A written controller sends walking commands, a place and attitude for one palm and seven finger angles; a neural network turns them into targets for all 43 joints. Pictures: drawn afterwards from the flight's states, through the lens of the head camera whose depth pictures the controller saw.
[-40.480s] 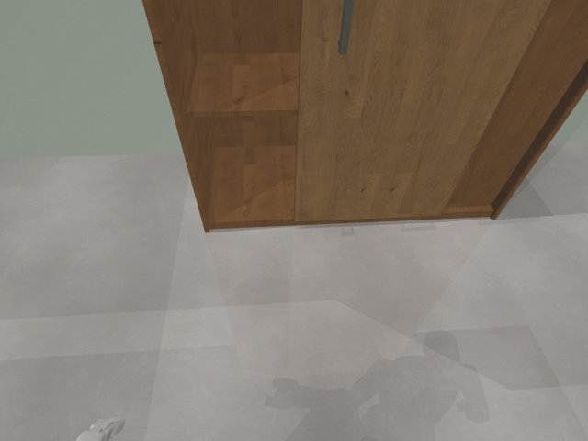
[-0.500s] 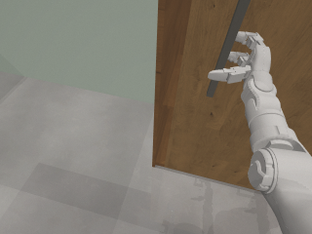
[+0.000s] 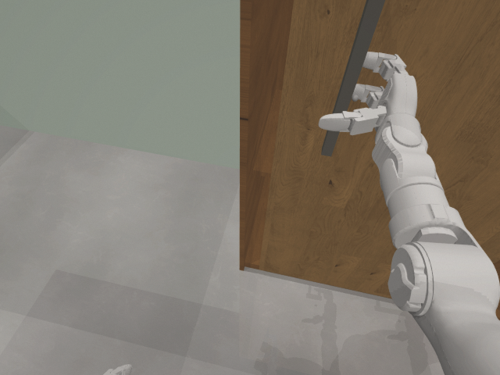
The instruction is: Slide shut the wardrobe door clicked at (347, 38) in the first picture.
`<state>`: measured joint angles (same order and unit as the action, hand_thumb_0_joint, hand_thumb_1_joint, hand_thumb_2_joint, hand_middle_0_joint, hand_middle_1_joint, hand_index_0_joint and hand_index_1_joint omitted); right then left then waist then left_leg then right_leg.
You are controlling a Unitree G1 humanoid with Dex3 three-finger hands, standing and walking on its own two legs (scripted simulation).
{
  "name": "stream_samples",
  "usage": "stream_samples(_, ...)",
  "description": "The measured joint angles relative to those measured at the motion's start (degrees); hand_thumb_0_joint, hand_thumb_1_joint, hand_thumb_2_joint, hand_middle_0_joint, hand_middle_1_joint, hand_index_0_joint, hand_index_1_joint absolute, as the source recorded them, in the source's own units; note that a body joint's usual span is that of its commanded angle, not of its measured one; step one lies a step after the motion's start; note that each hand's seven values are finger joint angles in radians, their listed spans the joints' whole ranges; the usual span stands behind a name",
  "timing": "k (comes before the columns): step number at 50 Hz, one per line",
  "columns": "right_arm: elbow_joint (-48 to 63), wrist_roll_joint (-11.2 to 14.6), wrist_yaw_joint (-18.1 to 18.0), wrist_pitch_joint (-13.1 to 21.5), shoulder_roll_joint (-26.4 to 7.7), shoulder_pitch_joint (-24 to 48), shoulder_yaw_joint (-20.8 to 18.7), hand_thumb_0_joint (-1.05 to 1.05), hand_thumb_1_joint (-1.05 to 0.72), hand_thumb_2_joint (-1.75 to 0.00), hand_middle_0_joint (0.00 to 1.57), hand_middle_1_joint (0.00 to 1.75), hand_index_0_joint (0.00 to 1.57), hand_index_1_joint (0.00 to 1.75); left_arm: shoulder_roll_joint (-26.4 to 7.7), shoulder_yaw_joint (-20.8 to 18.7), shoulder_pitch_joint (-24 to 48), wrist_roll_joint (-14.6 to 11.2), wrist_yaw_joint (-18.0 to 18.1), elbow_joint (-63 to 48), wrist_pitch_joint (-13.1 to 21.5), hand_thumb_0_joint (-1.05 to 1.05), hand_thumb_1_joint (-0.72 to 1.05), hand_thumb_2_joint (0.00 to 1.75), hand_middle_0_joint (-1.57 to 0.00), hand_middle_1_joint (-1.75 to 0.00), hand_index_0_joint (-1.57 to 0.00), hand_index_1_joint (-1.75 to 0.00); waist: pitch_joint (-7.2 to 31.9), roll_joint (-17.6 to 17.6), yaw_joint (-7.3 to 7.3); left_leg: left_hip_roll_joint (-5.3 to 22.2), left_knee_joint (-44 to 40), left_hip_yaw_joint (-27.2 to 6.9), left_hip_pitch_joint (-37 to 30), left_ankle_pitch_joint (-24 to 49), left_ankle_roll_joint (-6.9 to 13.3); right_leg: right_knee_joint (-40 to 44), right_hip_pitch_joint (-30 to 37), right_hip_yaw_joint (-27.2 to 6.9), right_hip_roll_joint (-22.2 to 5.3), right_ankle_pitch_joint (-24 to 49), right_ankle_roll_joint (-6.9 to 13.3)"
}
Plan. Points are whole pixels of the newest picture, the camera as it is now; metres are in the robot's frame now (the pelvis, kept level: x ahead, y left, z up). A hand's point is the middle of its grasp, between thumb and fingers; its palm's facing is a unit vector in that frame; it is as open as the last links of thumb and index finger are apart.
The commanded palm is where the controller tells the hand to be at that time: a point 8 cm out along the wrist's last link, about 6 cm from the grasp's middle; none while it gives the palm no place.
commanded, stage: slide the fingers in behind the handle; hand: right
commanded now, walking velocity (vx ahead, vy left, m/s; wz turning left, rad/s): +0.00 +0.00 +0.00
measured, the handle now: (348, 76) +0.55 -0.07 +0.20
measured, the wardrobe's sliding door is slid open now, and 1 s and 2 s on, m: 0.06 0.06 0.06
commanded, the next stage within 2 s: grip the handle and tug to test in 1.16 s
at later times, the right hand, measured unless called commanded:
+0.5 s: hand (343, 96) +0.50 -0.06 +0.20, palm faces +0.03 +1.00 +0.02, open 14.0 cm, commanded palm +0.47 -0.11 +0.20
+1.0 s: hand (333, 95) +0.50 -0.05 +0.20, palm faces +0.04 +1.00 +0.02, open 14.0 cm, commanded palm +0.47 -0.10 +0.20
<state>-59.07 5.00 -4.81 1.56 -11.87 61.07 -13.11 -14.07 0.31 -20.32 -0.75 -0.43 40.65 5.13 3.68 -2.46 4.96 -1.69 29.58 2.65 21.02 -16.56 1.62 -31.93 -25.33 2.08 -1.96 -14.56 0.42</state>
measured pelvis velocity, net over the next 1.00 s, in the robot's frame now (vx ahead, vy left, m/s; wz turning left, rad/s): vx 0.00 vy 0.01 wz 0.00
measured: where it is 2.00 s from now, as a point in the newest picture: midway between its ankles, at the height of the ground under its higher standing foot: outside the picture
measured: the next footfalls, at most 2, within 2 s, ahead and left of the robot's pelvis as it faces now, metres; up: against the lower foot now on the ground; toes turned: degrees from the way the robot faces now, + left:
none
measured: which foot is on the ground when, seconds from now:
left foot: down 0.00-1.00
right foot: down 0.00-1.00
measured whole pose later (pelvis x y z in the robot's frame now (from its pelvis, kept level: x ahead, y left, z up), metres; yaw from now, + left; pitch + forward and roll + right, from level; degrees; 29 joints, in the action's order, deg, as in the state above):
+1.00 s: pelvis +0.00 +0.01 +0.00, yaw +0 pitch +8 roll +1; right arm -58.2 4.9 -8.6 0.5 -7.9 61.5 -11.1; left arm -13.5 0.1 -20.7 -0.3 -0.3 41.7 3.8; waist 3.7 -2.8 4.7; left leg -1.8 29.1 2.8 20.1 -16.5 2.0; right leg -30.8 -24.2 1.9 -2.0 -14.1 0.0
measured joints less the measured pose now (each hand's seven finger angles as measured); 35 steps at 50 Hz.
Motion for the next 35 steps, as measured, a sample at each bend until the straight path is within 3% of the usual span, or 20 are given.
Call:
stream_samples(8, 1.6, -0.1, -0.6, 1.1, 0.7, -1.3, 0.7, -0.02, 0.5, -0.3, 0.3, 1.21, 0.3, 1.21, 0.6, 0.0, -0.8, 0.2, -0.5, -0.2, -0.3, 0.0, 0.9, 0.89, -0.2, -0.3, -0.2, -0.3, 0.4, -0.1, -0.35, 0.1, 0.4, -0.3, 0.2, -0.5, -0.1, -0.2, 0.0, 0.3, 0.1, -0.5, 0.1)
stream_samples(35, 4.4, -0.2, -3.8, -2.4, 4.9, -2.1, 2.1, -0.02, 0.5, -0.3, 0.3, 1.2, 0.3, 1.2, 0.8, -0.2, 0.0, 0.4, -0.4, 0.5, -1.4, 0.0, 0.9, 0.89, -0.2, -0.3, -0.2, -0.3, 0.7, -0.2, -0.57, 0.0, -0.4, -0.4, -1.6, -0.4, 0.1, 1.0, 1.9, 0.3, 0.1, -0.3, -0.2)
